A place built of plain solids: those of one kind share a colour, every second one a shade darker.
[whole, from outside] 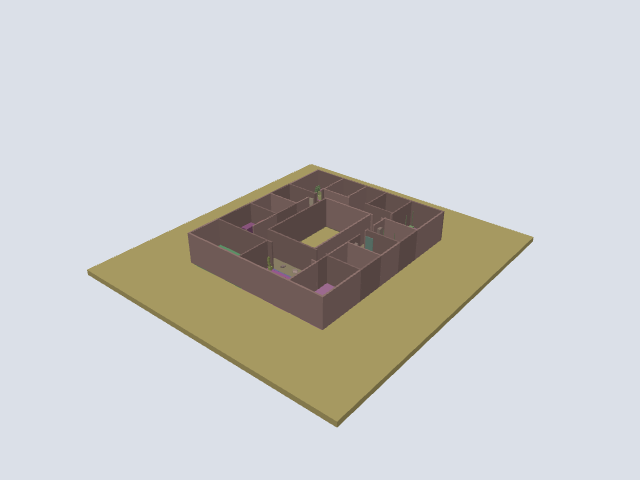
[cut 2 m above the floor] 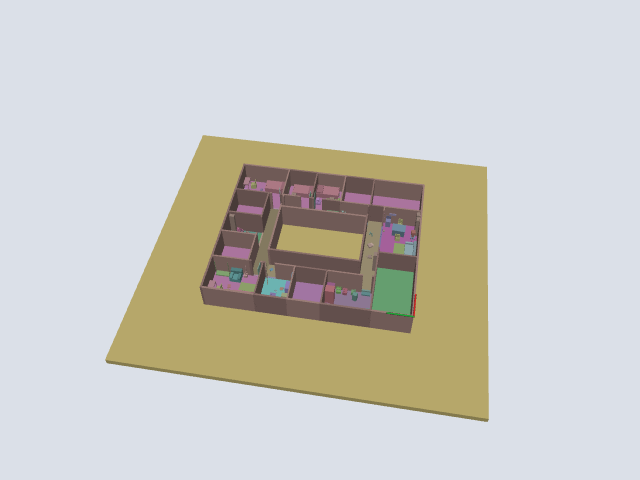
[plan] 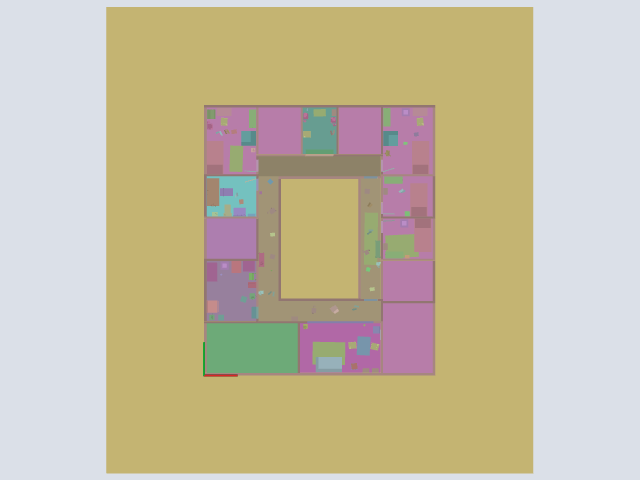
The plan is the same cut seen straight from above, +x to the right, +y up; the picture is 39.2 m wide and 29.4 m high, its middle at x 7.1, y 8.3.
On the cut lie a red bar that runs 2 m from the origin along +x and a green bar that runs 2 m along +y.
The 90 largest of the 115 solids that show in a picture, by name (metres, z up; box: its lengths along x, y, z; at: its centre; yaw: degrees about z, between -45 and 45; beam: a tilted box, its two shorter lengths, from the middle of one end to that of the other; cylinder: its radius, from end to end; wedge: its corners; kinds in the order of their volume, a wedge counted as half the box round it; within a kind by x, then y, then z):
{
 "under_1": {"box": [26.16, 28.57, 0.5], "at": [7.08, 8.29, -0.77]},
 "wall_1": {"box": [0.16, 3.04, 2.83], "at": [0.08, 1.68, 1.08]},
 "wall_2": {"box": [0.16, 3.69, 2.83], "at": [0.08, 5.17, 1.08]},
 "wall_3": {"box": [0.16, 2.46, 2.83], "at": [0.08, 8.38, 1.08]},
 "wall_4": {"box": [0.16, 2.46, 2.83], "at": [0.08, 10.97, 1.08]},
 "wall_5": {"box": [0.16, 4.08, 2.83], "at": [0.08, 14.37, 1.08]},
 "wall_6": {"box": [3.33, 0.13, 2.83], "at": [1.67, 7.08, 1.08]},
 "wall_7": {"box": [3.33, 0.13, 2.83], "at": [1.67, 9.68, 1.08]},
 "wall_8": {"box": [3.33, 0.13, 2.83], "at": [1.67, 12.27, 1.08]},
 "wall_9": {"box": [6.32, 0.13, 2.83], "at": [3.16, 3.27, 1.08]},
 "wall_10": {"box": [0.13, 2.81, 2.83], "at": [3.27, 5.62, 1.08]},
 "wall_11": {"box": [0.13, 2.46, 2.83], "at": [3.27, 8.38, 1.08]},
 "wall_12": {"box": [0.13, 1.58, 2.83], "at": [3.27, 10.53, 1.08]},
 "wall_13": {"box": [0.13, 2.85, 2.83], "at": [3.27, 14.98, 1.08]},
 "wall_14": {"box": [0.16, 7.32, 2.83], "at": [4.64, 8.38, 1.08]},
 "wall_15": {"box": [3.02, 0.13, 2.83], "at": [4.71, 13.49, 1.08]},
 "wall_16": {"box": [0.13, 3.04, 2.83], "at": [5.81, 1.68, 1.08]},
 "wall_17": {"box": [0.13, 2.85, 2.83], "at": [5.99, 14.98, 1.08]},
 "wall_18": {"box": [14.16, 0.16, 2.83], "at": [7.08, 0.08, 1.08]},
 "wall_19": {"box": [5.04, 0.031, 2.83], "at": [7.08, 4.71, 1.08]},
 "wall_20": {"box": [5.04, 0.031, 2.83], "at": [7.08, 12.05, 1.08]},
 "wall_21": {"box": [14.16, 0.16, 2.83], "at": [7.08, 16.49, 1.08]},
 "wall_22": {"box": [5.24, 0.13, 2.83], "at": [7.18, 4.62, 1.08]},
 "wall_23": {"box": [5.24, 0.13, 2.83], "at": [7.18, 12.13, 1.08]},
 "wall_24": {"box": [0.13, 2.85, 2.83], "at": [8.18, 14.98, 1.08]},
 "wall_25": {"box": [3.03, 0.13, 2.83], "at": [9.45, 13.49, 1.08]},
 "wall_26": {"box": [0.16, 7.32, 2.83], "at": [9.52, 8.38, 1.08]},
 "wall_27": {"box": [0.58, 0.13, 2.83], "at": [10.67, 3.27, 1.08]},
 "wall_28": {"box": [0.13, 3.04, 2.83], "at": [10.89, 1.68, 1.08]},
 "wall_29": {"box": [0.13, 1.1, 2.83], "at": [10.89, 3.88, 1.08]},
 "wall_30": {"box": [0.13, 2.33, 2.83], "at": [10.89, 5.86, 1.08]},
 "wall_31": {"box": [0.13, 1.58, 2.83], "at": [10.89, 7.94, 1.08]},
 "wall_32": {"box": [0.13, 1.45, 2.83], "at": [10.89, 11.35, 1.08]},
 "wall_33": {"box": [0.13, 2.85, 2.83], "at": [10.89, 14.98, 1.08]},
 "wall_34": {"box": [3.33, 0.13, 2.83], "at": [12.49, 4.5, 1.08]},
 "wall_35": {"box": [3.33, 0.13, 2.83], "at": [12.49, 7.08, 1.08]},
 "wall_36": {"box": [3.33, 0.13, 2.83], "at": [12.49, 9.68, 1.08]},
 "wall_37": {"box": [3.33, 0.13, 2.83], "at": [12.49, 12.27, 1.08]},
 "wall_38": {"box": [0.16, 4.27, 2.83], "at": [14.08, 2.29, 1.08]},
 "wall_39": {"box": [0.16, 2.46, 2.83], "at": [14.08, 5.79, 1.08]},
 "wall_40": {"box": [0.16, 2.46, 2.83], "at": [14.08, 8.38, 1.08]},
 "wall_41": {"box": [0.16, 2.46, 2.83], "at": [14.08, 10.97, 1.08]},
 "wall_42": {"box": [0.16, 4.08, 2.83], "at": [14.08, 14.37, 1.08]},
 "floor_room_1": {"box": [3.04, 4.08, 0.78], "at": [1.68, 14.37, -0.39]},
 "floor_room_2": {"box": [2.59, 2.85, 0.78], "at": [4.62, 14.98, -0.39]},
 "floor_room_3": {"box": [2.59, 2.85, 0.78], "at": [9.54, 14.98, -0.39]},
 "floor_room_4": {"box": [3.04, 4.27, 0.78], "at": [12.48, 2.29, -0.39]},
 "floor_room_5": {"box": [3.04, 2.46, 0.78], "at": [12.48, 5.79, -0.39]},
 "floor_room_6": {"box": [3.04, 2.46, 0.78], "at": [12.48, 8.38, -0.39]},
 "floor_room_7": {"box": [3.04, 2.46, 0.78], "at": [12.48, 10.97, -0.39]},
 "floor_room_8": {"box": [3.04, 4.08, 0.78], "at": [12.48, 14.37, -0.39]},
 "floor_maru_1": {"box": [1.23, 7.64, 0.78], "at": [3.94, 8.38, -0.39]},
 "floor_maru_2": {"box": [7.5, 1.23, 0.78], "at": [7.08, 3.94, -0.39]},
 "floor_maru_3": {"box": [7.5, 1.23, 0.78], "at": [7.08, 12.81, -0.39]},
 "floor_maru_4": {"box": [1.23, 7.38, 0.78], "at": [10.21, 8.38, -0.39]},
 "floor_anbang_1": {"box": [5.58, 3.04, 0.78], "at": [2.95, 1.68, -0.39]},
 "floor_daecheong_1": {"box": [4.96, 3.04, 0.78], "at": [8.35, 1.68, -0.39]},
 "floor_bath_1": {"box": [3.04, 2.46, 0.78], "at": [1.68, 10.97, -0.39]},
 "floor_gwang_1": {"box": [3.04, 2.46, 0.78], "at": [1.68, 8.38, -0.39]},
 "floor_buok_1": {"box": [3.04, 3.69, 0.52], "at": [1.68, 5.17, -0.53]},
 "child_bed_1": {"box": [0.96, 0.55, 0.2], "at": [0.66, 12.63, 0.58]},
 "child_bed_2": {"box": [1.06, 2.06, 0.4], "at": [0.66, 13.34, 0.38]},
 "child_bed_3": {"box": [0.96, 0.55, 0.2], "at": [13.16, 10.04, 0.58]},
 "child_bed_4": {"box": [1.06, 2.06, 0.4], "at": [13.16, 10.75, 0.38]},
 "child_bed_5": {"box": [0.96, 0.55, 0.2], "at": [13.26, 12.63, 0.58]},
 "child_bed_6": {"box": [1.06, 2.06, 0.4], "at": [13.26, 13.34, 0.38]},
 "child_bed_7": {"box": [1.06, 2.06, 0.4], "at": [13.4, 8.6, 0.38]},
 "child_bed_8": {"box": [0.96, 0.55, 0.2], "at": [13.4, 9.3, 0.58]},
 "floor_hyeongwan_1": {"box": [2.06, 2.85, 0.5], "at": [7.08, 14.98, -0.53]},
 "armchair_club_1": {"box": [0.9, 0.92, 0.35], "at": [2.72, 14.53, 0.24]},
 "armchair_club_2": {"box": [0.33, 0.92, 0.38], "at": [3.02, 14.53, 0.61]},
 "armchair_club_3": {"box": [0.33, 0.92, 0.38], "at": [11.14, 14.52, 0.61]},
 "armchair_club_4": {"box": [0.9, 0.92, 0.35], "at": [11.44, 14.52, 0.24]},
 "rug_1": {"box": [0.8, 1.6, 0.08], "at": [1.98, 13.28, -0.03], "yaw": -2.1},
 "rug_2": {"box": [2.0, 1.4, 0.08], "at": [7.64, 1.35, -0.03], "yaw": -0.9},
 "rug_3": {"box": [0.82, 3.2, 0.08], "at": [10.22, 8.38, -0.03], "yaw": -1.0},
 "rug_4": {"box": [2.0, 1.4, 0.08], "at": [12.12, 7.92, -0.03], "yaw": 2.8},
 "fridge_flat_1": {"box": [0.6, 0.73, 1.66], "at": [1.98, 6.64, 0.56]},
 "billy_1": {"box": [0.42, 0.28, 2.02], "at": [5.55, 3.48, 1.01]},
 "billy_2": {"box": [0.28, 0.42, 2.02], "at": [7.96, 16.1, 0.73]},
 "billy_3": {"box": [0.42, 0.28, 2.02], "at": [9.91, 0.31, 1.01]},
 "sofa_1": {"box": [1.6, 0.23, 0.39], "at": [7.64, 0.31, 0.65]},
 "sofa_2": {"box": [1.6, 0.93, 0.34], "at": [7.64, 0.67, 0.28]},
 "bathtub_1": {"box": [0.76, 1.7, 0.44], "at": [0.55, 11.23, 0.22]},
 "kitchen_table_1": {"box": [0.71, 1.06, 0.72], "at": [9.77, 1.81, 0.36], "yaw": -3.1},
 "range_flat_1": {"box": [0.65, 0.76, 0.94], "at": [0.49, 4.22, 0.2]},
 "floor_gap_daecheong_front_1": {"box": [4.06, 0.13, 0.78], "at": [8.35, 3.27, -0.39]},
 "basin_vanity_1": {"box": [0.76, 0.53, 0.82], "at": [2.17, 10.02, 0.41]},
 "floor_gap_hyeongwan_step_1": {"box": [1.71, 0.13, 0.78], "at": [7.08, 13.49, -0.39]},
 "stacking_chair_1": {"box": [0.42, 0.44, 0.67], "at": [10.56, 2.8, 0.34]}
}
